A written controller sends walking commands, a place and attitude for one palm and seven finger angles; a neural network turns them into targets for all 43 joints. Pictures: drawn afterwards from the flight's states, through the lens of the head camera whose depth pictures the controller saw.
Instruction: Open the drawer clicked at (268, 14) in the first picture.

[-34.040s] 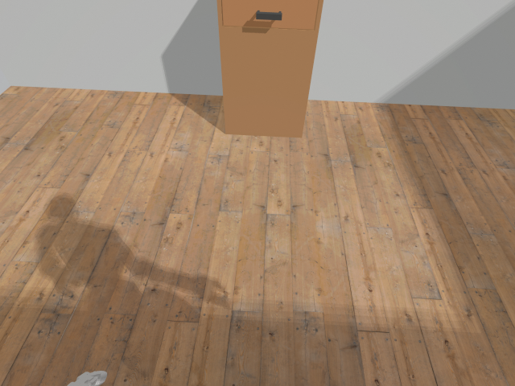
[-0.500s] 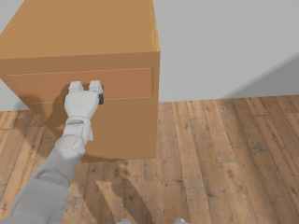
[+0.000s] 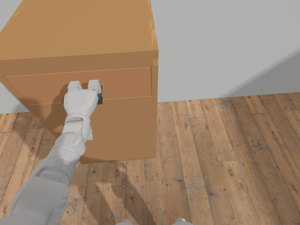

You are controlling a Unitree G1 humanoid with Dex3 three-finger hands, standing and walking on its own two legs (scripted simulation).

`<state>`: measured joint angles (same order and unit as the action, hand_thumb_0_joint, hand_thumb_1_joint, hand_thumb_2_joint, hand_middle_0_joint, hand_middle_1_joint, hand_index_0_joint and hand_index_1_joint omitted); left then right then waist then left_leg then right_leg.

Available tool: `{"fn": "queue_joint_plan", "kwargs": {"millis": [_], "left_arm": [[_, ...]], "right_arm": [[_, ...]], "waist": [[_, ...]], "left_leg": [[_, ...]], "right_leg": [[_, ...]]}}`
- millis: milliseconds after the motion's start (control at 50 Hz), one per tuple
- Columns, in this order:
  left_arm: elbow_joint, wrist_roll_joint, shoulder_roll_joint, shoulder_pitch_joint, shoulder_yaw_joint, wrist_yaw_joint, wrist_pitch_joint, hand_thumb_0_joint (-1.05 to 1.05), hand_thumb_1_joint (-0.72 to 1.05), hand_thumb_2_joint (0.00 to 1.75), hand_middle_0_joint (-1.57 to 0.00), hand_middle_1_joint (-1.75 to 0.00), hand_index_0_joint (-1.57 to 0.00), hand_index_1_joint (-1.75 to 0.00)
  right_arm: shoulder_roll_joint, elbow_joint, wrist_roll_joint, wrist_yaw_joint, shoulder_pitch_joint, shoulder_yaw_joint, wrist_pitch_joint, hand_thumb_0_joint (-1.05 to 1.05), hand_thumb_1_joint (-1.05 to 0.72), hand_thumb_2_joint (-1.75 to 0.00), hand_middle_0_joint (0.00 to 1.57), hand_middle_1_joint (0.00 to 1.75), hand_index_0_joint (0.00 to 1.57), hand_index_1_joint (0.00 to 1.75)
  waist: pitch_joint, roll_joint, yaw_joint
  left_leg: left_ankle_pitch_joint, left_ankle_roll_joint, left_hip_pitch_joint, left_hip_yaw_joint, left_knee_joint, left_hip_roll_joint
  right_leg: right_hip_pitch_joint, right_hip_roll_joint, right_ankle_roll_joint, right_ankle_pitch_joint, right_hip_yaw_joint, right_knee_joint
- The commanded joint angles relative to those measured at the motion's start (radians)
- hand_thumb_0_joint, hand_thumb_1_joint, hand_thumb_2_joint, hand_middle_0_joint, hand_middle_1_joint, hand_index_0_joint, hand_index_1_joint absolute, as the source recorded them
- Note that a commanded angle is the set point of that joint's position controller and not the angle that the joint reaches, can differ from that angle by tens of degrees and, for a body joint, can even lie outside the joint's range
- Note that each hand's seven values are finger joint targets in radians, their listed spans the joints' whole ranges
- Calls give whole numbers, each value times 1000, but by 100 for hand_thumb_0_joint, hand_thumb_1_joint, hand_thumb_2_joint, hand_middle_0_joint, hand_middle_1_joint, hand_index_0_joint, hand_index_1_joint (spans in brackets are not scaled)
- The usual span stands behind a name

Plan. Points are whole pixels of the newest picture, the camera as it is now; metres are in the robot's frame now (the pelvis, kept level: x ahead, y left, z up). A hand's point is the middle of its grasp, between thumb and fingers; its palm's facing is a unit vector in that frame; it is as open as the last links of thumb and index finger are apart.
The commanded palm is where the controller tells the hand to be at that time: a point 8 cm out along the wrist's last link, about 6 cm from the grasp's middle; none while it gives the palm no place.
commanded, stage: lift the fingers back up to retry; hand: left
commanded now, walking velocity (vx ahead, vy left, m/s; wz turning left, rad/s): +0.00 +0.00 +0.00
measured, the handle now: (84, 94) +0.51 +0.23 +0.00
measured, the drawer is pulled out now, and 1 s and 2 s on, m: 0.00 0.00 0.00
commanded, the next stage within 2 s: re-aim the fingers above the handle in 0.70 s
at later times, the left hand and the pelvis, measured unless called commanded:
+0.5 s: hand (78, 103) +0.44 +0.22 +0.05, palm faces +0.02 -0.03 -1.00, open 13.8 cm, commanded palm +0.41 +0.22 +0.12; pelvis +0.03 +0.01 +0.02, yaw +0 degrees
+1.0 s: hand (69, 106) +0.42 +0.24 +0.06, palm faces +0.01 -0.02 -1.00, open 13.8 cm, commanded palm +0.39 +0.23 +0.12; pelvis +0.04 +0.00 +0.03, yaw +0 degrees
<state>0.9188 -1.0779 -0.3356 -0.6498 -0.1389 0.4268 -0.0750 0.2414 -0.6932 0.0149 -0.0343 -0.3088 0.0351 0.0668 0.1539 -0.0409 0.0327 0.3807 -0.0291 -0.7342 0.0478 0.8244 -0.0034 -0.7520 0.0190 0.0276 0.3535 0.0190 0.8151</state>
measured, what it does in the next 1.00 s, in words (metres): stands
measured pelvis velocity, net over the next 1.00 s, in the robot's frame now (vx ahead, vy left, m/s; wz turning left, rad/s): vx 0.04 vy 0.00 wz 0.01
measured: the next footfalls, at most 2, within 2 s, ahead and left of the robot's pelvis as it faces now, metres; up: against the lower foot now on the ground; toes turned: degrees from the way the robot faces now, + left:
none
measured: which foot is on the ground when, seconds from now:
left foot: down 0.00-1.00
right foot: down 0.00-1.00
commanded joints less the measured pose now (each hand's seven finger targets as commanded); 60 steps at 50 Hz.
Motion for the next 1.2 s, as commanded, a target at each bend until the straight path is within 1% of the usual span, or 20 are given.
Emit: {"fn": "queue_joint_plan", "kwargs": {"millis": [0, 80, 140, 240, 300, 400, 440, 480, 560, 620, 660, 740, 800, 820, 860, 900, 940, 1040, 1100, 1180], "left_arm": [[-101, 4, -179, -287, 61, -5, -10, 0, -50, 30, -30, -120, -30, -120], [-145, 13, -174, -330, 59, 3, -17, 0, -50, 30, -30, -120, -30, -120], [-181, 21, -238, -338, 111, 1, -11, 0, -50, 30, -30, -120, -30, -120], [-267, 13, -245, -307, 126, -7, 17, 0, -50, 30, -30, -120, -30, -120], [-340, 19, -208, -254, 105, -10, 27, 0, -50, 30, -30, -120, -30, -120], [-366, 23, -197, -263, 82, -27, -7, 0, -50, 30, -30, -120, -30, -120], [-392, 32, -243, -280, 108, -45, -19, 0, -50, 30, -30, -120, -30, -120], [-445, 37, -213, -285, 77, -63, -26, 0, -50, 30, -30, -120, -30, -120], [-404, 52, -122, -195, 6, -121, -48, 0, -50, 30, -30, -120, -30, -120], [-383, 50, -158, -176, 31, -153, -50, 0, -50, 30, -30, -120, -30, -120], [-402, 40, -210, -171, 74, -161, -34, 0, -50, 30, -30, -120, -30, -120], [-471, 27, -265, -202, 128, -144, 22, 0, -50, 30, -30, -120, -30, -120], [-529, 23, -211, -201, 98, -108, 51, 0, -50, 30, -30, -120, -30, -120], [-530, 18, -274, -158, 165, -96, 55, 0, -50, 30, -30, -120, -30, -120], [-535, 16, -326, -116, 210, -78, 45, 0, -50, 30, -30, -120, -30, -120], [-504, 24, -234, -100, 136, -76, 21, 0, -50, 30, -30, -120, -30, -120], [-465, 39, -217, -102, 113, -90, -4, 0, -50, 30, -30, -120, -30, -120], [-539, 68, -146, -187, 5, -154, -4, 0, -50, 30, -30, -120, -30, -120], [-537, 61, -155, -225, 8, -162, 34, 0, -50, 30, -30, -120, -30, -120], [-487, 34, -244, -231, 107, -116, 66, 0, -50, 30, -30, -120, -30, -120]], "right_arm": [[133, 93, 2, -11, -46, 53, -30, 0, -90, -90, 20, 30, 20, 30], [131, 91, 6, -15, -27, 54, -30, 0, -90, -90, 20, 30, 20, 30], [135, 91, 6, -21, -13, 53, -28, 0, -90, -90, 20, 30, 20, 30], [130, 99, 6, -23, 8, 58, -30, 0, -90, -90, 20, 30, 20, 30], [126, 105, 5, -17, 21, 60, -33, 0, -90, -90, 20, 30, 20, 30], [132, 98, 12, -11, 48, 58, -30, 0, -90, -90, 20, 30, 20, 30], [138, 101, 14, -16, 61, 58, -22, 0, -90, -90, 20, 30, 20, 30], [131, 105, 16, -15, 72, 60, -20, 0, -90, -90, 20, 30, 20, 30], [133, 108, 18, -11, 85, 54, -10, 0, -90, -90, 20, 30, 20, 30], [139, 110, 18, -13, 96, 48, 4, 0, -90, -90, 20, 30, 20, 30], [137, 122, 12, -18, 106, 43, 9, 0, -90, -90, 20, 30, 20, 30], [128, 130, 7, -24, 110, 46, 9, 0, -90, -90, 20, 30, 20, 30], [114, 128, 2, -19, 106, 52, -9, 0, -90, -90, 20, 30, 20, 30], [117, 121, 2, -19, 99, 59, -9, 0, -90, -90, 20, 30, 20, 30], [118, 125, -2, -18, 103, 54, -10, 0, -90, -90, 20, 30, 20, 30], [117, 113, 6, -12, 109, 56, -13, 0, -90, -90, 20, 30, 20, 30], [129, 108, 14, -11, 115, 56, -12, 0, -90, -90, 20, 30, 20, 30], [133, 115, 15, -21, 111, 63, -14, 0, -90, -90, 20, 30, 20, 30], [128, 106, 7, -27, 109, 56, -16, 0, -90, -90, 20, 30, 20, 30], [122, 90, 5, -28, 97, 53, -16, 0, -90, -90, 20, 30, 20, 30]], "waist": [[290, 62, 16], [296, 50, 23], [314, 68, 12], [337, 22, -10], [352, 6, -18], [283, 32, -7], [298, 26, -11], [314, -15, -12], [262, 56, -6], [216, 83, -15], [242, 77, -36], [276, 42, -42], [309, -14, -39], [332, -1, -54], [357, -18, -70], [291, 26, -39], [247, 63, -21], [282, 33, 9], [258, 45, 7], [239, 26, -23]], "left_leg": [[-173, -14, 175, -16, -114, 34], [-207, -17, 226, -19, -135, 32], [-233, -18, 241, -22, -154, 35], [-330, -15, 319, -22, -177, 32], [-418, -12, 373, -20, -183, 28], [-428, -10, 401, -25, -215, 24], [-432, -9, 419, -21, -227, 27], [-492, -6, 471, -26, -231, 24], [-535, -4, 482, -32, -238, 19], [-484, -5, 455, -25, -252, 26], [-477, -7, 439, -17, -253, 34], [-504, -5, 442, -18, -241, 36], [-562, -2, 476, -17, -222, 32], [-585, 1, 482, -21, -218, 29], [-588, 3, 464, -12, -218, 34], [-552, 3, 443, -11, -222, 33], [-496, 0, 425, -13, -235, 34], [-491, -8, 492, -25, -232, 36], [-459, -11, 490, -32, -232, 37], [-424, -1, 453, -31, -242, 38]], "right_leg": [[215, 25, 8, -168, -17, -142], [247, 28, 8, -198, -16, -162], [312, 26, 7, -232, -20, -177], [359, 27, 14, -315, -18, -187], [381, 29, 13, -383, -13, -192], [382, 29, 12, -376, -4, -222], [421, 26, 15, -388, -11, -233], [421, 26, 17, -421, -5, -231], [413, 26, 11, -429, 6, -247], [422, 22, 14, -429, 4, -257], [463, 16, 14, -446, -6, -252], [487, 13, 16, -485, -18, -240], [460, 13, 15, -514, -17, -227], [474, 17, 17, -521, -18, -219], [514, 13, 15, -562, -26, -214], [479, 17, 11, -543, -16, -225], [468, 19, 10, -494, -12, -243], [446, 18, 9, -461, -9, -257], [414, 16, 8, -421, -9, -256], [416, 16, 18, -388, -8, -244]]}}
